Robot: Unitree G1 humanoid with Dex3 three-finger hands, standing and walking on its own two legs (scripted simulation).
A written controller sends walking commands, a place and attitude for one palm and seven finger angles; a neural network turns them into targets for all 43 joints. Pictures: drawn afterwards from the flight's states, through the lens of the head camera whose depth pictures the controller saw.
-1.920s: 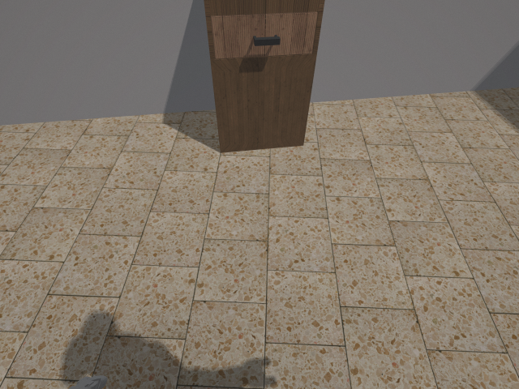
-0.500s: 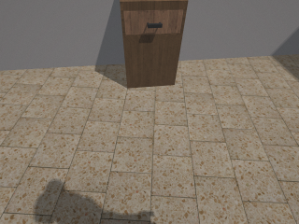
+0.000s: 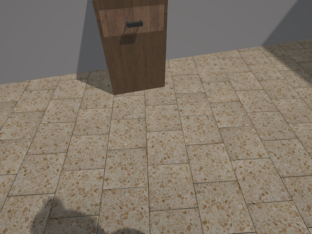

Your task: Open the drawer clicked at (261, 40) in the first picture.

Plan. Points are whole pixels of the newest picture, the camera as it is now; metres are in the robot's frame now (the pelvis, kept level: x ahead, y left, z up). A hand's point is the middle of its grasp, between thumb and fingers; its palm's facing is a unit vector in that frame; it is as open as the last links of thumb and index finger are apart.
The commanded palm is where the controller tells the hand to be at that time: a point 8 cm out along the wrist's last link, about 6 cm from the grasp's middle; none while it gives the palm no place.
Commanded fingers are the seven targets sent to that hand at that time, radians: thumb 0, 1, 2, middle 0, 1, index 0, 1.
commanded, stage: walk to a spot facing it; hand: left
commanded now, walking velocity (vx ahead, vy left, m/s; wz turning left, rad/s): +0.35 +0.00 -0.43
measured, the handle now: (134, 23) +1.45 +0.27 -0.09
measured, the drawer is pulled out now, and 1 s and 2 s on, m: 0.00 0.00 0.00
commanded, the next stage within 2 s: turn to face it in 1.66 s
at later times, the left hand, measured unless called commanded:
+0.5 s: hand (84, 208) +0.22 +0.26 -0.18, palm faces -0.14 -0.98 -0.17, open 7.3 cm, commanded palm none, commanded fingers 0.00 0.90 0.90 -0.20 -0.30 -0.20 -0.30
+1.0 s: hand (151, 119) +0.60 +0.07 -0.16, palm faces -0.44 -0.89 -0.14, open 7.3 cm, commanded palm none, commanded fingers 0.00 0.90 0.90 -0.20 -0.30 -0.20 -0.30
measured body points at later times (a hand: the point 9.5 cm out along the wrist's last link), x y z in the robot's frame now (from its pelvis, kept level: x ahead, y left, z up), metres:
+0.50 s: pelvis +0.20 +0.06 +0.01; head +0.23 +0.09 +0.45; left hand +0.23 +0.31 -0.16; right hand +0.25 -0.18 -0.12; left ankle +0.26 +0.14 -0.72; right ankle +0.09 -0.05 -0.62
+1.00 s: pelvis +0.41 -0.02 +0.00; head +0.44 -0.03 +0.44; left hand +0.62 +0.12 -0.15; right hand +0.20 -0.15 -0.14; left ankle +0.30 +0.14 -0.64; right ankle +0.43 -0.13 -0.72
